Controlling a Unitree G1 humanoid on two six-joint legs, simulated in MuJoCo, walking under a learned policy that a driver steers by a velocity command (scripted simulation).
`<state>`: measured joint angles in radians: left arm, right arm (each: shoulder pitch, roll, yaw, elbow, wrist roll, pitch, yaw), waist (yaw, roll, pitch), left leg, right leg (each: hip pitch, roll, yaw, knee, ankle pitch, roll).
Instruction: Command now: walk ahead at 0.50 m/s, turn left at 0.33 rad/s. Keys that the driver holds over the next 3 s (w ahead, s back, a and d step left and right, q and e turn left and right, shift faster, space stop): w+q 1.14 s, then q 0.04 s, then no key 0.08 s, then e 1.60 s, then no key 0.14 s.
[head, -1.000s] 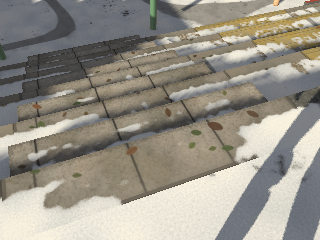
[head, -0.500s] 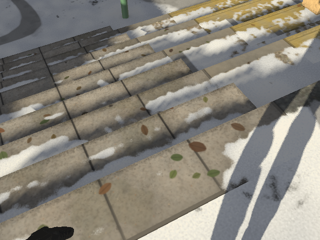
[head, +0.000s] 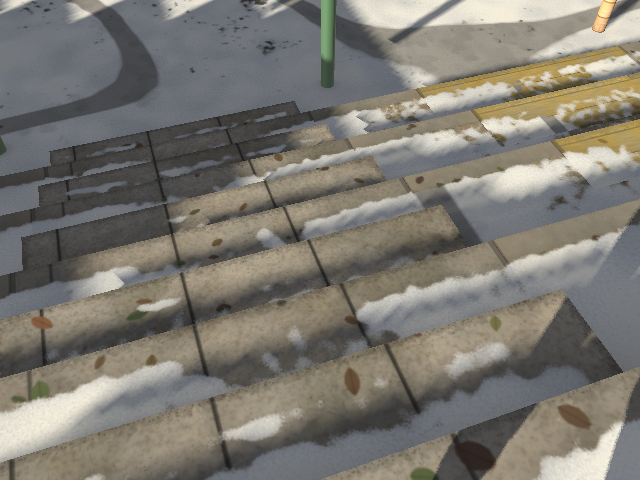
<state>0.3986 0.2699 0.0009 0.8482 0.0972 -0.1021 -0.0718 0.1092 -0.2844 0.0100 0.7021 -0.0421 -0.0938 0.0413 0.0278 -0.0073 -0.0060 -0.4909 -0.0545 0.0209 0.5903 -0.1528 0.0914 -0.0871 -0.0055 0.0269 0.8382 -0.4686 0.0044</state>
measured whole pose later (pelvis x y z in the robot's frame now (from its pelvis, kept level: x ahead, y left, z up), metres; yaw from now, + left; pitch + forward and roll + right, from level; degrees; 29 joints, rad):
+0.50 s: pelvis +0.28 -0.01 +0.01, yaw +16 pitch +4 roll -1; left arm 0.12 0.24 -0.03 0.71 0.05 -0.11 -0.01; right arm 0.39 -0.28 -0.03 0.81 -0.08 -0.11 0.08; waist -0.04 0.01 -0.06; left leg -0.42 -0.09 -0.12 1.17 -0.45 0.03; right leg -0.42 0.00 -0.08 0.53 -0.18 -0.06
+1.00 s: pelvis +0.50 +0.14 -0.07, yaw +33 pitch +1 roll -6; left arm 0.60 0.16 -0.05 1.05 0.10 -0.09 0.02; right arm 0.14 -0.19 0.02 0.81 -0.10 -0.03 0.09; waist 0.14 0.05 -0.02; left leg -0.48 0.14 0.02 0.45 0.26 0.06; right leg 0.07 -0.09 -0.35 0.76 -0.78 0.11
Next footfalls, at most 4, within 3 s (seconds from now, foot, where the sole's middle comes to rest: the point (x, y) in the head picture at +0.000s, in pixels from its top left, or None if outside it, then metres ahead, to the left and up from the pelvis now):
0.40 right None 0.40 -0.09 -0.76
1.04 left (196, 457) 0.58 0.32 -0.90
1.52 right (226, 359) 0.91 0.31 -1.05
2.12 left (153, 392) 0.80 0.50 -1.05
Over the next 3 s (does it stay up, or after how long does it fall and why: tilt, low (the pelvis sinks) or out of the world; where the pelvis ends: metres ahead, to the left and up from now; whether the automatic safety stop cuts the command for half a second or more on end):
stays up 0.86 0.34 -0.27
